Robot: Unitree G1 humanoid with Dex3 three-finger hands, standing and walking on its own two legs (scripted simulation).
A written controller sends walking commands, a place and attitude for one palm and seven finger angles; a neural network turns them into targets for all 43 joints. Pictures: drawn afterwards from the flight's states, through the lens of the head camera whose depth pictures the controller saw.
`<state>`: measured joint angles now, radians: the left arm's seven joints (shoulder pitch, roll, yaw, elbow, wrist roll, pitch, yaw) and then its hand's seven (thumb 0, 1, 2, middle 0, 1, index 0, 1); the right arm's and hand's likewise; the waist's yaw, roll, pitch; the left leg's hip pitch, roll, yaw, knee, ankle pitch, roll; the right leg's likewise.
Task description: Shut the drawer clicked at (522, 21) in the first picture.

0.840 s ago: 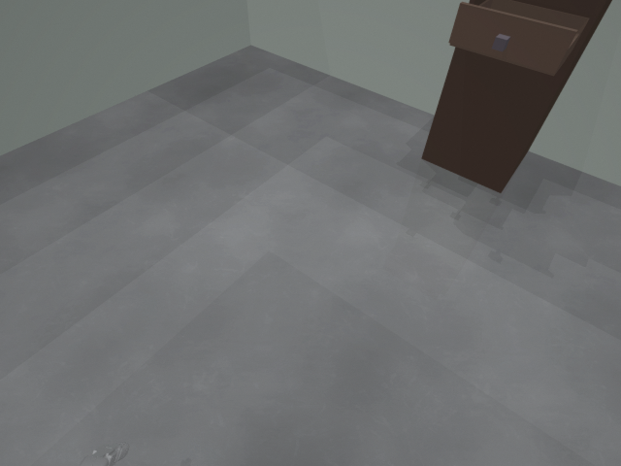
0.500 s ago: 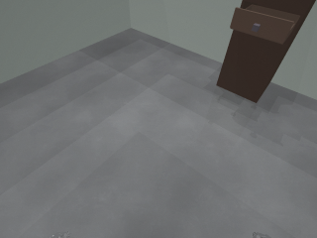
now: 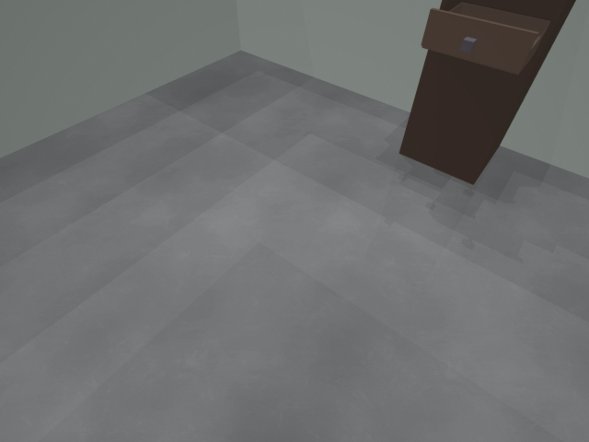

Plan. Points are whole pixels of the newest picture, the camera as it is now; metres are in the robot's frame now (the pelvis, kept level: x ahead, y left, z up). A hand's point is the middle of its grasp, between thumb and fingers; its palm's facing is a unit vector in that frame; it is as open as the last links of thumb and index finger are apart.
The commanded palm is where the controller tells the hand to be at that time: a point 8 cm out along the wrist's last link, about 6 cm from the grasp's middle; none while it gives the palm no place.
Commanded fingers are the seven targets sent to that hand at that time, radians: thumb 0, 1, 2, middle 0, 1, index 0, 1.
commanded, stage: look at it before walking up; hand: left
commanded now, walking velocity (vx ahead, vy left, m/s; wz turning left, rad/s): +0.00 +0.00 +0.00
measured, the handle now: (470, 43) +1.46 -0.58 -0.04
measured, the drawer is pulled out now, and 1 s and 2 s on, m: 0.19 0.19 0.19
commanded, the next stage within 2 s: walk to a spot facing it in 0.60 s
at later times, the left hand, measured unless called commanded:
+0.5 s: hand out of the picture +0.07 +0.24 -0.16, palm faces -0.04 -0.94 -0.33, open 7.4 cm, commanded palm none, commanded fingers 0.00 0.90 0.90 -0.20 -0.30 -0.20 -0.30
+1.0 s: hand out of the picture +0.07 +0.20 -0.18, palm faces -0.12 -0.97 -0.23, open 7.4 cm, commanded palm none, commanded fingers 0.00 0.90 0.90 -0.20 -0.30 -0.20 -0.30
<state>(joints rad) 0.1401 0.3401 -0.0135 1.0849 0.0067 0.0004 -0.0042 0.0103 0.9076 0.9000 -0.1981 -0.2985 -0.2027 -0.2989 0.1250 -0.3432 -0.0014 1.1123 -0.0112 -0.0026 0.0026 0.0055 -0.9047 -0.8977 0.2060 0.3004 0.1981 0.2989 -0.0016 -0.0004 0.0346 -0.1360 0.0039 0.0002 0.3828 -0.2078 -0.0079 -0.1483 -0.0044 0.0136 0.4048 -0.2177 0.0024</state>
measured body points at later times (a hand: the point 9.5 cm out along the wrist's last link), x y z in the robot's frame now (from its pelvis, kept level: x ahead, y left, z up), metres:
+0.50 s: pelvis +0.00 +0.00 +0.00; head +0.00 -0.01 +0.45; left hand +0.07 +0.29 -0.13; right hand +0.07 -0.30 -0.13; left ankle +0.00 +0.13 -0.74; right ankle +0.00 -0.12 -0.74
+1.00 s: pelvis +0.04 -0.01 -0.01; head +0.05 -0.02 +0.44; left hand +0.08 +0.25 -0.16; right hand +0.05 -0.28 -0.16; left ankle +0.00 +0.13 -0.74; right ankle +0.01 -0.11 -0.73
